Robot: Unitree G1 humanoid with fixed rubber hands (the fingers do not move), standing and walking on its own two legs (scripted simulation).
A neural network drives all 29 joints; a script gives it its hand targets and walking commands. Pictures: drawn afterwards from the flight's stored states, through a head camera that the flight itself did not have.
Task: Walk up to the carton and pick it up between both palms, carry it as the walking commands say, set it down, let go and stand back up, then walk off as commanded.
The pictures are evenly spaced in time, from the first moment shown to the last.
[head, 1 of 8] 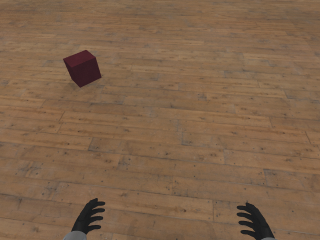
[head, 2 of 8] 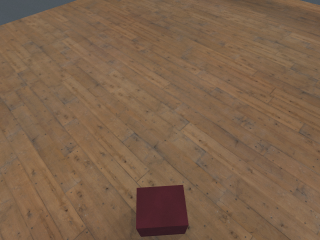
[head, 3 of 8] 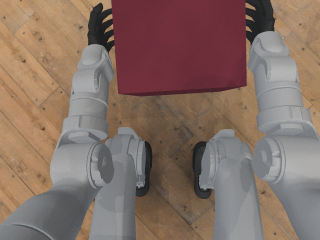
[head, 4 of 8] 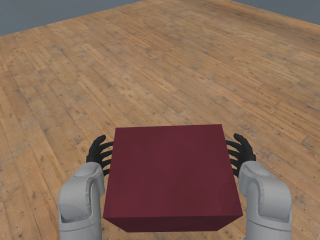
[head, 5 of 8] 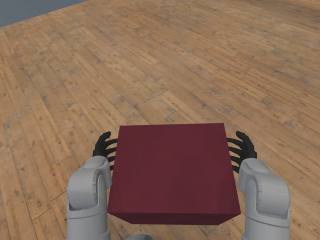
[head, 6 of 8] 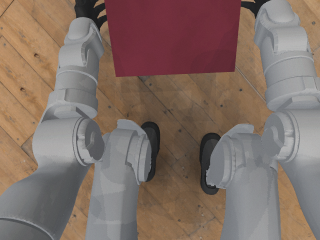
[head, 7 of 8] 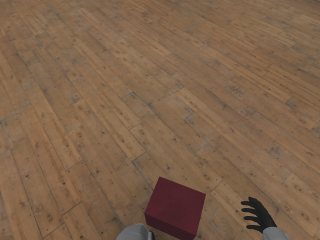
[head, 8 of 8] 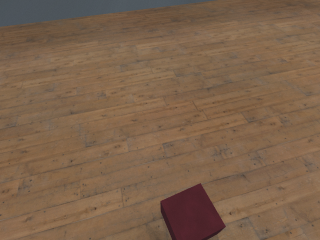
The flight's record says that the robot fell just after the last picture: no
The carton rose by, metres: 0.66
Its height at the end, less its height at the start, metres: -0.02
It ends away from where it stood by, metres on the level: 0.74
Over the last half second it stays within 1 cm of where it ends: yes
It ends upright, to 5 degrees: no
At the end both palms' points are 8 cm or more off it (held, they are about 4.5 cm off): yes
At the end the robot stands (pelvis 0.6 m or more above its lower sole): yes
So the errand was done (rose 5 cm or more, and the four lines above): no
